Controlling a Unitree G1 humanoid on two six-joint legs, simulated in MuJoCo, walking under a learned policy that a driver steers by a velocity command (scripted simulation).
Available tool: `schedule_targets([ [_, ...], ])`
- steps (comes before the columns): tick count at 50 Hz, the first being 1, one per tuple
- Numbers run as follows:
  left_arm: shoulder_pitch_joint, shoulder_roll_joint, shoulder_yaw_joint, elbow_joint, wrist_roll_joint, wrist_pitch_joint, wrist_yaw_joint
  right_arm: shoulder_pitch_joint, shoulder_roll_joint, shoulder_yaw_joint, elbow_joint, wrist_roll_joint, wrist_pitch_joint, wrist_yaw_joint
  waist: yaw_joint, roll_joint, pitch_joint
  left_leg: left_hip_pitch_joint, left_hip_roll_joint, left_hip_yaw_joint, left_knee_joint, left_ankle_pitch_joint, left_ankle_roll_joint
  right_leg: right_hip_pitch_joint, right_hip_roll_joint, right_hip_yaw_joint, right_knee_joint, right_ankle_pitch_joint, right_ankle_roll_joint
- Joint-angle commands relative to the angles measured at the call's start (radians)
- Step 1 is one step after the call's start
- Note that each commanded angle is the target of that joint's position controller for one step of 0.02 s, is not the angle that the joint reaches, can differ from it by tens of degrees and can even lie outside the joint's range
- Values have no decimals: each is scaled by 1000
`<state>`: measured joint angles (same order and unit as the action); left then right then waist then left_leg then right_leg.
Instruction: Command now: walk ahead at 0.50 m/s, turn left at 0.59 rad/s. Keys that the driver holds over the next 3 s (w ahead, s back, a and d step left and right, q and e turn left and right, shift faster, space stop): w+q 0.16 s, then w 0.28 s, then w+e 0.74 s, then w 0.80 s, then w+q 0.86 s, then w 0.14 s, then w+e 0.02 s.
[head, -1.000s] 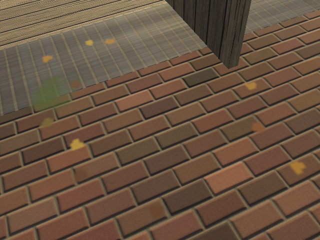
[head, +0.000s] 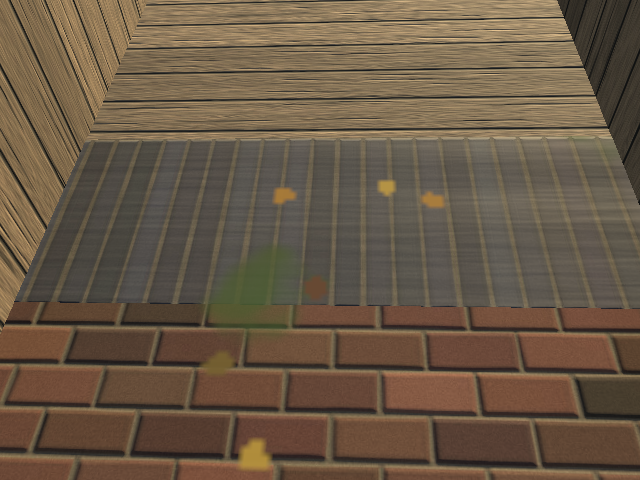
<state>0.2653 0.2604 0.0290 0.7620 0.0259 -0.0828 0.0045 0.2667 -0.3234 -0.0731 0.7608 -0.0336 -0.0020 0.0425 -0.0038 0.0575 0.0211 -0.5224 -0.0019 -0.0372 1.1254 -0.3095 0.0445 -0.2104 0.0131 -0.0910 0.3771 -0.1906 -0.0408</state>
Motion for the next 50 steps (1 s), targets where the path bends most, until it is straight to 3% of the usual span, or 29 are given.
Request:
schedule_targets([
  [1, 44, 113, 32, -29, -10, -26, -4, -7, -26, -2, -76, -5, 5, 18, -3, -156, -16, -161, 57, -27, 10, 83, -15, 116, -277, 186, -210, 231, -119],
  [7, 88, 126, 41, 8, -8, -20, -7, -198, 9, 21, -142, 0, -2, 38, 33, -146, 35, -156, 65, 44, -278, 277, -16, 135, -244, 2, -220, 291, -96],
  [9, 123, 139, 44, 26, -8, -17, -3, -261, 16, 29, -166, -3, -5, 45, 54, -144, 52, -119, 60, 79, -378, 266, 3, 157, -260, -21, -217, 311, -89],
  [12, 173, 158, 47, 61, -5, -1, 0, -291, 11, 31, -181, -11, -8, 38, 61, -146, 62, -55, 21, 123, -486, 160, 45, 229, -283, -47, -165, 449, -81],
  [14, 185, 185, 49, 82, -3, 12, 3, -226, -2, 24, -162, -19, -15, 23, 24, -162, 14, 72, -43, 152, -536, 64, 85, 271, -289, -78, -15, 771, -72],
  [15, 185, 191, 47, 88, -5, 19, 4, -110, -14, 15, -124, -25, -25, 14, -31, -150, -53, 216, -81, 155, -597, 77, 108, 261, -277, -105, 139, 851, -62],
  [16, 180, 175, 38, 80, -11, 21, 5, 51, -44, -1, -68, -36, -36, 2, -101, -114, -152, 461, -67, 113, -638, 121, 133, 141, -248, -130, 346, 732, -43],
  [17, 198, 89, 13, 20, -31, 15, -5, 172, -148, -28, -53, -49, -39, -16, -130, 60, -307, 799, 215, -259, -660, 3, 216, -184, -174, -144, 684, 289, -1],
  [18, 200, 99, 21, -2, -24, 17, -10, 181, -213, -44, -54, -3, -30, -24, -102, 159, -395, 879, 417, -683, -795, 179, 304, -394, -15, -36, 954, -335, 28],
  [19, 97, 149, 37, -15, -13, 23, -8, 146, -193, -43, -49, 18, -26, -32, -113, 23, -288, 810, 374, -526, -782, 315, 293, -477, -62, 88, 996, -262, 20],
  [20, 59, 109, 23, -23, -23, 13, -12, 98, -135, -27, -35, 17, -32, -38, -79, 8, -157, 671, 330, -379, -792, 413, 270, -485, -94, 98, 948, -203, 12],
  [21, 71, 94, 19, -9, -21, 12, -15, 61, -81, -10, -24, 16, -39, -38, -33, -21, -81, 550, 272, -282, -824, 450, 220, -437, -125, 100, 848, -171, 7],
  [22, 93, 92, 21, 2, -5, 25, -19, 30, -49, 2, -17, 20, -46, -37, 5, -8, -46, 465, 229, -222, -857, 456, 189, -381, -139, 102, 786, -157, 12],
  [23, 141, 83, 20, 32, 3, 43, -24, 2, -29, 10, -19, 18, -53, -35, 31, 0, -44, 410, 210, -167, -890, 441, 173, -322, -137, 102, 761, -141, 17],
  [25, 153, 72, 24, 46, 4, 61, -36, 22, -35, 9, -2, 18, -73, -33, 40, 4, -41, 380, 200, -121, -942, 438, 174, -311, -120, 97, 746, -95, 20],
  [27, 85, 62, 26, 34, -1, 65, -44, 46, -48, 4, 20, 17, -84, -33, 27, 4, 6, 372, 200, -76, -997, 372, 168, -378, -120, 117, 705, -19, 23],
  [31, -41, 57, 30, 5, -2, 63, -45, 91, -37, 10, 52, 16, -94, -36, -4, -6, 58, 438, 198, 11, -1026, 382, 141, -491, -96, 152, 569, 120, 25],
  [36, -190, 32, 13, -43, 6, 54, -61, 134, -37, 15, 90, 15, -101, -51, -45, -5, 92, 525, 209, 117, -1018, 505, 113, -474, -79, 60, 349, 216, 2],
  [39, -230, 31, 9, -73, 8, 51, -68, 162, -55, 14, 118, 11, -92, -62, -49, 0, 89, 624, 231, 160, -936, 704, 91, -440, -47, 0, 253, 141, -40],
  [42, -108, 61, 24, -52, 11, 52, -56, 139, -100, 7, 125, 3, -79, -73, 15, 40, -10, 677, 239, 209, -674, 1165, 68, -259, 54, -66, 226, -18, -108],
  [43, 5, 85, 38, -22, 16, 46, -50, 133, -113, 5, 122, 2, -70, -75, 63, 38, -78, 643, 236, 221, -496, 1157, 62, -124, 85, -59, 184, -38, -135],
  [44, 165, 132, 61, 23, 29, 39, -40, 112, -116, 6, 105, 8, -68, -76, 145, -5, -165, 485, 211, 236, -246, 955, 41, 121, 47, 31, 119, -21, -183],
  [45, 243, 272, 104, 23, 34, 45, -23, 152, -25, 28, 41, 32, -79, -59, 133, -223, -294, 97, 74, 251, 167, 346, -11, 463, -255, 483, 112, -19, -331],
  [46, 207, 278, 105, 16, -10, 52, -27, 98, -49, 20, 12, 18, -88, -50, 116, -210, -357, -127, -69, 60, 355, -211, -25, 545, -371, 866, -37, 115, -411],
  [47, 161, 257, 103, 24, -26, 57, -22, 12, -50, 23, -13, 10, -95, -44, 106, -114, -219, -214, 14, -31, 338, -115, -16, 448, -331, 697, -51, 106, -373],
  [48, 111, 199, 88, 24, -25, 59, -17, 0, -43, 30, -21, 16, -105, -41, 71, -66, -104, -199, 55, -16, 247, -41, -17, 298, -301, 586, -79, 145, -329],
  [49, 68, 157, 76, 22, -24, 58, -14, 4, -40, 29, -15, 12, -101, -41, 28, -28, -31, -150, 85, -10, 156, -25, -24, 175, -247, 502, -105, 209, -283],
  [50, 35, 132, 67, 20, -29, 55, -11, 19, -37, 30, -16, -5, -82, -41, -8, -38, -3, -89, 100, -8, 97, -22, -42, 80, -199, 436, -128, 258, -259],
])
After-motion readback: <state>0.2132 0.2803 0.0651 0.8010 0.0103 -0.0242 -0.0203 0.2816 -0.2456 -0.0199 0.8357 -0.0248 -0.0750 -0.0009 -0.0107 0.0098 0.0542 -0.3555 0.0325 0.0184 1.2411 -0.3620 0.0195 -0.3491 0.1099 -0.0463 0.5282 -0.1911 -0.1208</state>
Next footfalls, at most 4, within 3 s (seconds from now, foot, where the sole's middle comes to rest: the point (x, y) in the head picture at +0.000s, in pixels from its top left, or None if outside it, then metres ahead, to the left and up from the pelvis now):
0.32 left None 0.30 0.14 -0.78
0.88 right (347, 416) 0.62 0.01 -0.78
1.38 left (289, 299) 0.94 0.15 -0.78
1.92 right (387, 230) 1.15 -0.12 -0.78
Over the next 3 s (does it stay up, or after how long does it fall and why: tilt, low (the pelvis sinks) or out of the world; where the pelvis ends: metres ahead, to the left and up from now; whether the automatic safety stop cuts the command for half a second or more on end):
stays up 1.61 -0.07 -0.02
